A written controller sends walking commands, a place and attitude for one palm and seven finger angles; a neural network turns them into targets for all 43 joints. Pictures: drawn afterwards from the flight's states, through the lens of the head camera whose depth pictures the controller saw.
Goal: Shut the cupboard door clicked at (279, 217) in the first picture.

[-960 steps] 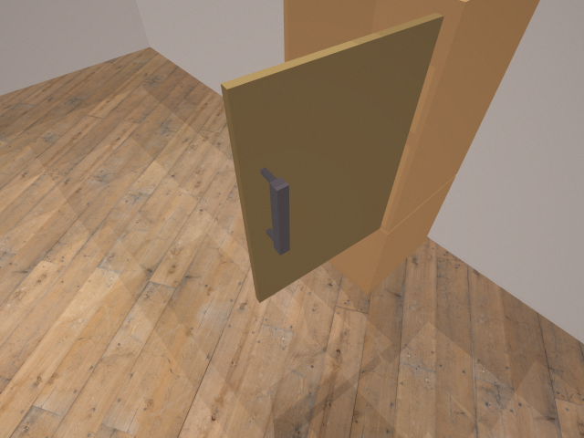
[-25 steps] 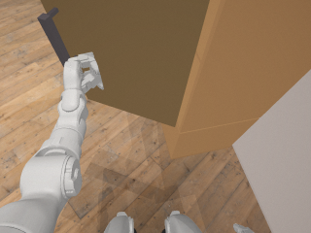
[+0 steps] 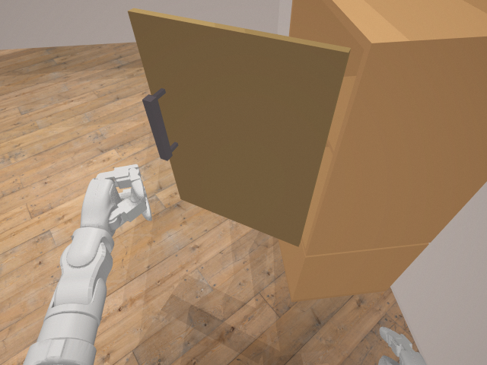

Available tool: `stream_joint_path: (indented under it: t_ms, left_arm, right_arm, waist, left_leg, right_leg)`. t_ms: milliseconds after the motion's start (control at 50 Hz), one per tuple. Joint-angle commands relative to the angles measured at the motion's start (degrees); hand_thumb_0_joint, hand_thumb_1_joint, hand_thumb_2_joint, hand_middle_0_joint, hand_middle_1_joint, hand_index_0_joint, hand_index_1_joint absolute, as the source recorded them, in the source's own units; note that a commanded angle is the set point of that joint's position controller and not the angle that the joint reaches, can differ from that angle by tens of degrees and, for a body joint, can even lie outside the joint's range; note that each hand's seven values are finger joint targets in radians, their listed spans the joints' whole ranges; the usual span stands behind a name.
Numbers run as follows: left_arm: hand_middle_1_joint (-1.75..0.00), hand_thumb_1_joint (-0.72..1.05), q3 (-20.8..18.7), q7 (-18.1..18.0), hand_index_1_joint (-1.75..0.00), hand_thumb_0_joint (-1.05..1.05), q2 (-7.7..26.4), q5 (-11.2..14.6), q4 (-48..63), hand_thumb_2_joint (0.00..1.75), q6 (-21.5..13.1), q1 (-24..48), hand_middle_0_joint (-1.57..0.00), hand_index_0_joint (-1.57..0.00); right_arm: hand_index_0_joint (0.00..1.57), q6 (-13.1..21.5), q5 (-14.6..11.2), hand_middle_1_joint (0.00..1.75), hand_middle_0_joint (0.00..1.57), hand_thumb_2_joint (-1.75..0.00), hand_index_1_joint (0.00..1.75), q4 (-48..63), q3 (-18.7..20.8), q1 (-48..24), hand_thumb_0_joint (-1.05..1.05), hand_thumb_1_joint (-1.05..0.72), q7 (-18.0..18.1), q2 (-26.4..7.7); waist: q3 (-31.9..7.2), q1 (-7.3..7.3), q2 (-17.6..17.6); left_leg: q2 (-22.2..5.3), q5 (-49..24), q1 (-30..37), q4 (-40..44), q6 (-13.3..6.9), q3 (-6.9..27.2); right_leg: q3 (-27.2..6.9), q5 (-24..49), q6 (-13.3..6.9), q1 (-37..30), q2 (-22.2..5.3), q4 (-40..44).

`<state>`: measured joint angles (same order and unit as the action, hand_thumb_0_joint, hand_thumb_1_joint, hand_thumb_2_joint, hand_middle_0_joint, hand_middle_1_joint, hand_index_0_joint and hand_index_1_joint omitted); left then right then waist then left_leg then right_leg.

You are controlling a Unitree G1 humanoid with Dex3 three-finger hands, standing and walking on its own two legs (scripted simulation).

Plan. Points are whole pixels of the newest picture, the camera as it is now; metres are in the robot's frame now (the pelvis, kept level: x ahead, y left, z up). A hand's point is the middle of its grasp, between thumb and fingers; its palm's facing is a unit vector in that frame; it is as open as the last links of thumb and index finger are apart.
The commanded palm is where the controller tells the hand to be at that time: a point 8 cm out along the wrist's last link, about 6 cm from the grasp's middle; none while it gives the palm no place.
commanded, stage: draw the hand back to the body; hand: left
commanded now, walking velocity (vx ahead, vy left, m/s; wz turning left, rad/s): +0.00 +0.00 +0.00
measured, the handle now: (163, 125) +0.64 +0.22 +0.03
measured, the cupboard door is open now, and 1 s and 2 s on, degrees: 58 58 58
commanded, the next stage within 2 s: step back with the hand held close in 1.02 s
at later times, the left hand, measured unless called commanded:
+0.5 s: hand (27, 248) +0.23 +0.27 +0.16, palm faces +0.37 -0.86 -0.35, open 5.0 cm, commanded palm +0.18 +0.31 +0.19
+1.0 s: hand (0, 271) +0.19 +0.27 +0.18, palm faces +0.45 -0.80 -0.39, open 7.4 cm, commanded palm +0.14 +0.31 +0.20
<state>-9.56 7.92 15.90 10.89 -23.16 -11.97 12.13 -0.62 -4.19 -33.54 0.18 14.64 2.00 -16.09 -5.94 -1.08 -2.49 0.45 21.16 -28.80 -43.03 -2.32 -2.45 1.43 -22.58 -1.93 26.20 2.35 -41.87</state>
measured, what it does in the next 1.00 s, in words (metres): stands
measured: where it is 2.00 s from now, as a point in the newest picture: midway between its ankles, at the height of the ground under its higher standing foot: outside the picture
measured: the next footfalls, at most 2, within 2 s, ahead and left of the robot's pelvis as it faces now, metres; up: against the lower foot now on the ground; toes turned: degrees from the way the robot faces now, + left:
none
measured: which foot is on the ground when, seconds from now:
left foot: down 0.00-1.00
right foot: down 0.00-1.00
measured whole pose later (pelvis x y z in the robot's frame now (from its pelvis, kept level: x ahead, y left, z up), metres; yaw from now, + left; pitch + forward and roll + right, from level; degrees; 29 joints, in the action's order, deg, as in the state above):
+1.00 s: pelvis +0.01 +0.01 +0.03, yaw +1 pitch -4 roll +0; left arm -18.3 -5.7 19.6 4.4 22.1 -2.1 -27.0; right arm 4.5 -1.3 -36.1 -1.5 11.4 4.0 -13.2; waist -0.6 3.7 -3.8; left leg 1.9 13.4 -6.2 -23.5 -2.6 -1.6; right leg 1.6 -14.8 -1.4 3.1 1.4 -21.8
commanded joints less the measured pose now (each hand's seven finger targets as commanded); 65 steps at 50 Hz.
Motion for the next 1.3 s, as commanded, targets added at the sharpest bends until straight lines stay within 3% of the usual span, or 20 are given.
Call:
stream_joint_path:
  t_ms: [0,80,160,240,320,420,480,620,660,740,800,860,880,940,1000,1120,1140,1160,1240,1280]
  left_arm:
    - [-1.23,0.90,-0.8,-7.4,-1.23,0.00,10.8,-3.2,22.5,0.90,0.9,10.1,-1.05,-1.05]
    - [-1.11,0.90,-2.0,-10.7,-1.11,0.00,12.5,-4.7,30.3,0.90,3.5,6.8,-0.94,-0.94]
    - [-0.99,0.90,-1.4,-12.0,-0.99,0.00,10.7,-5.6,36.1,0.90,5.6,0.8,-0.83,-0.83]
    - [-0.87,0.90,-2.8,-12.4,-0.87,0.00,10.6,-5.7,39.8,0.90,7.1,-6.6,-0.72,-0.72]
    - [-0.75,0.90,-6.1,-12.7,-0.75,0.00,11.9,-5.7,44.8,0.90,7.8,-14.9,-0.61,-0.61]
    - [-0.60,0.90,-10.1,-13.4,-0.60,0.00,14.1,-6.0,52.5,0.90,7.9,-21.7,-0.47,-0.47]
    - [-0.51,0.90,-13.5,-13.8,-0.51,0.00,15.8,-5.9,53.4,0.90,8.2,-26.8,-0.39,-0.39]
    - [-0.30,0.90,-18.7,-14.4,-0.30,0.00,17.4,-5.7,58.9,0.90,6.7,-35.7,-0.20,-0.20]
    - [-0.30,0.90,-15.5,-14.3,-0.30,0.00,14.3,-6.0,56.5,0.90,6.9,-34.5,-0.20,-0.20]
    - [-0.30,0.90,-14.6,-14.7,-0.30,0.00,13.8,-6.4,54.1,0.90,6.5,-30.8,-0.20,-0.20]
    - [-0.30,0.90,-15.6,-14.8,-0.30,0.00,15.0,-6.2,55.0,0.90,5.9,-31.1,-0.20,-0.20]
    - [-0.30,0.90,-16.5,-15.0,-0.30,0.00,16.1,-6.4,58.4,0.90,5.3,-31.8,-0.20,-0.20]
    - [-0.30,0.90,-17.5,-15.1,-0.30,0.00,17.5,-6.4,58.5,0.90,5.3,-32.4,-0.20,-0.20]
    - [-0.30,0.90,-16.9,-15.1,-0.30,0.00,16.4,-6.4,59.0,0.90,5.2,-32.7,-0.20,-0.20]
    - [-0.30,0.90,-17.2,-14.9,-0.30,0.00,16.2,-6.1,56.6,0.90,5.4,-33.7,-0.20,-0.20]
    - [-0.30,0.90,-16.5,-14.2,-0.30,0.00,15.0,-5.8,54.9,0.90,5.5,-34.1,-0.20,-0.20]
    - [-0.30,0.90,-21.9,-14.8,-0.30,0.00,20.7,-6.2,57.8,0.90,3.1,-29.4,-0.20,-0.20]
    - [-0.30,0.90,-19.4,-14.7,-0.30,0.00,17.5,-6.1,53.7,0.90,2.4,-34.1,-0.20,-0.20]
    - [-0.30,0.90,-17.7,-14.8,-0.30,0.00,16.4,-6.5,54.2,0.90,1.2,-36.8,-0.20,-0.20]
    - [-0.30,0.90,-19.4,-15.2,-0.30,0.00,18.5,-6.6,55.5,0.90,0.7,-37.3,-0.20,-0.20]
  right_arm:
    - [0.20,1.3,0.0,0.30,0.20,-0.90,0.30,9.3,1.0,-7.3,0.00,-0.90,2.3,-4.0]
    - [0.20,1.4,0.4,0.30,0.20,-0.90,0.30,9.0,0.2,-8.8,0.00,-0.90,3.3,-3.8]
    - [0.20,2.2,1.0,0.30,0.20,-0.90,0.30,8.8,-0.9,-9.8,0.00,-0.90,3.2,-3.1]
    - [0.20,2.6,1.6,0.30,0.20,-0.90,0.30,8.9,-1.3,-10.6,0.00,-0.90,2.7,-3.0]
    - [0.20,2.8,2.2,0.30,0.20,-0.90,0.30,9.0,-1.3,-11.0,0.00,-0.90,2.2,-2.9]
    - [0.20,4.0,2.7,0.30,0.20,-0.90,0.30,8.8,-1.0,-11.2,0.00,-0.90,1.5,-2.8]
    - [0.20,4.4,2.9,0.30,0.20,-0.90,0.30,8.2,-0.6,-11.4,0.00,-0.90,1.4,-3.1]
    - [0.20,6.0,2.6,0.30,0.20,-0.90,0.30,8.1,0.1,-11.4,0.00,-0.90,1.3,-2.7]
    - [0.20,6.2,2.6,0.30,0.20,-0.90,0.30,7.5,0.2,-11.2,0.00,-0.90,1.4,-3.0]
    - [0.20,7.0,2.6,0.30,0.20,-0.90,0.30,6.8,0.5,-10.7,0.00,-0.90,2.0,-3.7]
    - [0.20,7.4,2.8,0.30,0.20,-0.90,0.30,6.9,0.6,-10.8,0.00,-0.90,2.3,-3.6]
    - [0.20,7.9,3.0,0.30,0.20,-0.90,0.30,7.0,0.6,-11.0,0.00,-0.90,2.4,-3.1]
    - [0.20,8.1,3.0,0.30,0.20,-0.90,0.30,6.6,0.5,-11.2,0.00,-0.90,2.4,-3.3]
    - [0.20,8.5,3.0,0.30,0.20,-0.90,0.30,6.6,0.1,-11.5,0.00,-0.90,2.3,-2.6]
    - [0.20,8.3,3.0,0.30,0.20,-0.90,0.30,6.5,0.0,-11.5,0.00,-0.90,2.3,-2.6]
    - [0.20,7.4,2.8,0.30,0.20,-0.90,0.30,6.9,0.6,-11.3,0.00,-0.90,2.2,-2.8]
    - [0.20,6.1,2.3,0.30,0.20,-0.90,0.30,8.4,1.5,-11.4,0.00,-0.90,2.2,-4.6]
    - [0.20,5.4,2.8,0.30,0.20,-0.90,0.30,7.3,1.4,-11.1,0.00,-0.90,2.4,-4.0]
    - [0.20,3.6,2.7,0.30,0.20,-0.90,0.30,7.6,2.2,-11.0,0.00,-0.90,2.4,-3.8]
    - [0.20,3.1,2.8,0.30,0.20,-0.90,0.30,7.9,2.6,-11.3,0.00,-0.90,2.8,-4.2]
  waist:
    - [-8.8,0.76,2.8]
    - [-7.5,1.02,1.0]
    - [-4.7,1.44,-3.1]
    - [-1.5,2.11,-2.4]
    - [-1.8,3.03,-1.1]
    - [-2.7,3.72,-2.6]
    - [-0.1,4.18,-1.0]
    - [1.3,5.01,-2.2]
    - [4.7,4.01,-1.2]
    - [7.0,3.45,-0.1]
    - [3.8,4.13,1.2]
    - [0.3,4.69,-2.0]
    - [0.6,4.93,-2.2]
    - [2.5,4.73,-4.2]
    - [5.8,4.70,-2.5]
    - [4.3,4.53,0.1]
    - [5.3,2.64,-1.1]
    - [3.7,2.26,1.4]
    - [0.6,1.99,3.2]
    - [-1.5,2.04,2.2]
  left_leg:
    - [-0.9,-11.1,12.1,10.9,-0.4,2.7]
    - [-1.5,-14.1,18.6,14.8,-0.4,3.8]
    - [-2.1,-17.4,23.5,18.6,0.6,5.1]
    - [-2.4,-17.2,24.4,21.6,1.0,5.5]
    - [-2.6,-21.8,25.3,22.5,1.2,5.0]
    - [-2.9,-27.8,27.0,22.5,2.1,5.6]
    - [-2.6,-25.3,24.9,22.9,2.0,5.1]
    - [-2.5,-22.8,23.4,23.4,2.3,5.1]
    - [-2.6,-18.5,22.8,24.1,2.0,4.9]
    - [-2.2,-12.1,22.0,25.1,1.1,5.1]
    - [-1.8,-13.8,22.9,24.4,0.5,4.3]
    - [-1.5,-17.5,24.5,23.3,0.5,3.8]
    - [-1.4,-17.5,23.8,23.1,0.6,3.8]
    - [-1.4,-17.7,23.6,23.2,0.9,3.6]
    - [-1.4,-17.6,22.2,23.3,0.8,3.3]
    - [-1.6,-18.5,23.6,22.9,0.3,2.6]
    - [-2.5,-13.7,20.2,19.0,-1.1,3.9]
    - [-2.2,-12.9,20.2,17.3,-1.1,4.5]
    - [-2.2,-15.0,19.5,15.2,-0.8,3.8]
    - [-2.6,-18.7,19.7,15.9,-0.7,3.6]
  right_leg:
    - [-3.6,16.0,1.9,-8.0,-2.9,11.9]
    - [-2.1,16.5,0.8,-11.2,-2.3,14.9]
    - [-0.8,17.6,0.4,-13.2,-1.8,17.3]
    - [-0.6,17.3,0.3,-15.9,-1.8,19.9]
    - [-0.4,20.4,0.4,-19.5,-2.0,21.0]
    - [-0.2,22.3,0.5,-21.3,-2.0,21.4]
    - [-0.1,21.1,0.5,-21.6,-2.0,22.2]
    - [0.1,19.1,0.5,-21.8,-1.9,22.1]
    - [0.0,16.4,0.7,-19.2,-2.0,22.8]
    - [-0.3,12.3,0.9,-17.3,-2.2,23.4]
    - [-0.7,13.1,0.8,-19.2,-2.5,23.6]
    - [-0.9,16.2,0.7,-21.0,-2.6,22.8]
    - [-1.3,16.4,0.7,-21.4,-2.5,23.3]
    - [-1.1,16.4,0.6,-20.5,-2.5,23.4]
    - [-1.2,16.5,0.6,-19.7,-2.5,24.1]
    - [-1.4,17.2,1.1,-19.5,-2.6,24.1]
    - [-8.0,18.0,1.4,-14.5,-6.4,26.8]
    - [-8.7,17.6,0.8,-13.9,-8.1,27.1]
    - [-8.9,23.2,1.0,-13.4,-10.0,24.8]
    - [-7.2,28.1,1.5,-14.4,-9.5,22.5]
